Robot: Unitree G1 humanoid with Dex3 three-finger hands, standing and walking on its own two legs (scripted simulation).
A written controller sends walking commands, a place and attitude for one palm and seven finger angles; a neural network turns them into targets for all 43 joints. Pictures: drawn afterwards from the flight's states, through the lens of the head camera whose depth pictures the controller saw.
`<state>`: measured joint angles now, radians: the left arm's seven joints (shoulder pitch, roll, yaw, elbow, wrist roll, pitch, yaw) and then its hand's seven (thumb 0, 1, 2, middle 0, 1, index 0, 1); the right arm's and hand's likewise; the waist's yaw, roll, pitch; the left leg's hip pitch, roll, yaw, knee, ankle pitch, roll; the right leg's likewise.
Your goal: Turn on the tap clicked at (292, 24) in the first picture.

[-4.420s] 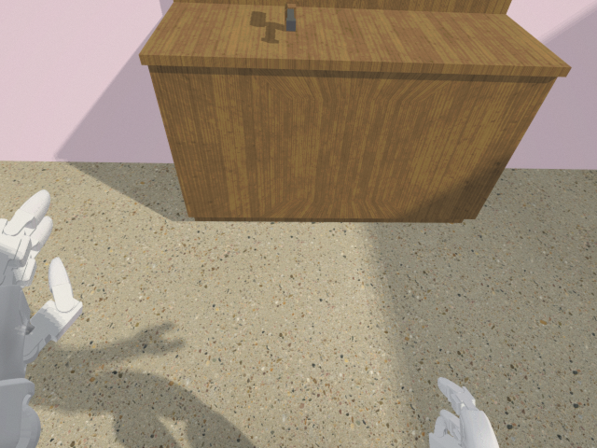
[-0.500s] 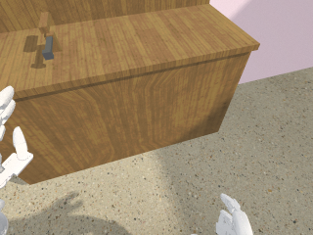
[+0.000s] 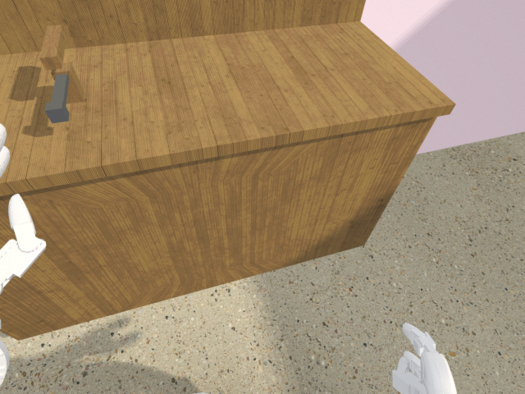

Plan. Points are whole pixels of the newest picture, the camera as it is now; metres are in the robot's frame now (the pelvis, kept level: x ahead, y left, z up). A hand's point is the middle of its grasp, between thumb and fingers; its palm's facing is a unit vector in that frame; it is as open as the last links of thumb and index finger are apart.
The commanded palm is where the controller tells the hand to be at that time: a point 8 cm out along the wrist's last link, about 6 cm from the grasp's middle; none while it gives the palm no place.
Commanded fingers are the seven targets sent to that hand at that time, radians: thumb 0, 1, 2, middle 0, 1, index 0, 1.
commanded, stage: take the last steps up to it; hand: left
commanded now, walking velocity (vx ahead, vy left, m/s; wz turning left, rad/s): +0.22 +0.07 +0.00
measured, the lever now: (57, 112) +0.55 +0.41 +0.10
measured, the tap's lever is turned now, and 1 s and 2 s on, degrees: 0 0 0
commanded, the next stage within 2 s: come to a stop and stand still in 0.42 s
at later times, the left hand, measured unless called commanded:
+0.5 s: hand (84, 196) +0.30 +0.23 +0.18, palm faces +0.40 -0.81 -0.43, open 7.4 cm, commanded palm +0.23 +0.28 +0.19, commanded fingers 0.00 0.90 0.90 -0.20 -0.30 -0.20 -0.30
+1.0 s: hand (90, 192) +0.31 +0.23 +0.18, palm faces +0.40 -0.82 -0.41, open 7.4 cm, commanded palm +0.25 +0.27 +0.19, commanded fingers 0.00 0.90 0.90 -0.20 -0.30 -0.20 -0.30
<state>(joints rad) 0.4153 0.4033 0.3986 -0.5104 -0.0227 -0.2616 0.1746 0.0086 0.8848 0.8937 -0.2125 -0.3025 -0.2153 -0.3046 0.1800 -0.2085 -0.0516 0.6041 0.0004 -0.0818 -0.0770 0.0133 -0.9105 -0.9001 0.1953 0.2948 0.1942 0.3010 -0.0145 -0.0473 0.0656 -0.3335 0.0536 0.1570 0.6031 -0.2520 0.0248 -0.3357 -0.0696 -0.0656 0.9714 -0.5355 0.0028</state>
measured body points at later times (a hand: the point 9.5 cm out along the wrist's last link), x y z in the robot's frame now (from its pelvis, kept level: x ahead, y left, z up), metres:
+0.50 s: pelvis +0.08 -0.01 +0.01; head +0.12 -0.01 +0.46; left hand +0.27 +0.27 +0.20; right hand +0.25 -0.26 -0.08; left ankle +0.12 +0.12 -0.70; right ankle +0.08 -0.10 -0.72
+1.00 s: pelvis +0.09 -0.01 +0.01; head +0.11 -0.02 +0.46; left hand +0.28 +0.27 +0.20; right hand +0.27 -0.21 -0.09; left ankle +0.13 +0.11 -0.72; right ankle +0.13 -0.10 -0.72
